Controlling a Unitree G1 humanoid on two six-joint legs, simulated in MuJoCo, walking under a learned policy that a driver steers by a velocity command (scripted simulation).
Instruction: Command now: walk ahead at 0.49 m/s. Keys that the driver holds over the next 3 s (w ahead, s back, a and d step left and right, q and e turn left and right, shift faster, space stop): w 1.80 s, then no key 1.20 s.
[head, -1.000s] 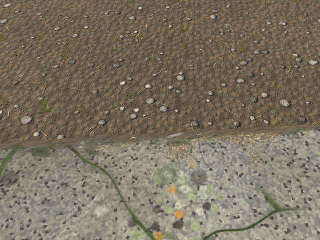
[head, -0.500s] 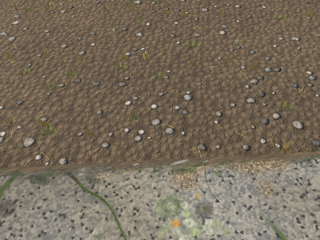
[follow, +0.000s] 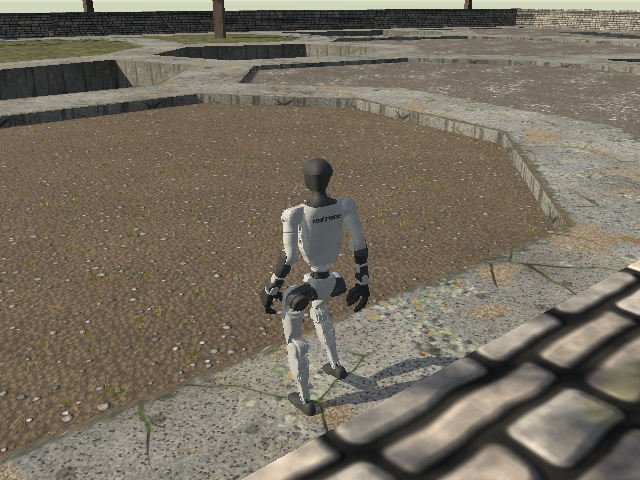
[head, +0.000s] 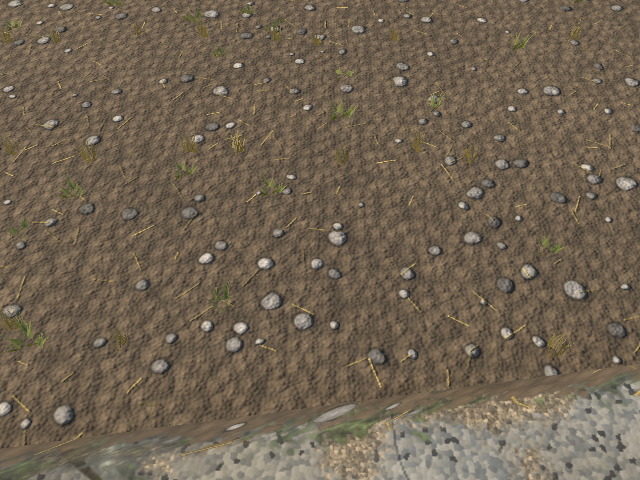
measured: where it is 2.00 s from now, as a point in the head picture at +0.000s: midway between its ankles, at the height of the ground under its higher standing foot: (334, 305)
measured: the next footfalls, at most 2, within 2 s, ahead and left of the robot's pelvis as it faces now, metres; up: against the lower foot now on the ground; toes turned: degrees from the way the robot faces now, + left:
right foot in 0.30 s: +0.33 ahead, -0.16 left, +0.00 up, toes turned -2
left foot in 0.84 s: +0.56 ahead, +0.05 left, +0.00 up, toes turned +4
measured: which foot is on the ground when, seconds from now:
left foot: down 0.00-0.30, up 0.32-0.82, down 0.84-1.00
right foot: up 0.00-0.28, down 0.30-0.86, up 0.88-1.00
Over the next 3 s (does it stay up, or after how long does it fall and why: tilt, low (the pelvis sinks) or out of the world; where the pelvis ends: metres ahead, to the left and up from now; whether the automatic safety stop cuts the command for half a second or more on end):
stays up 1.16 -0.06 -0.19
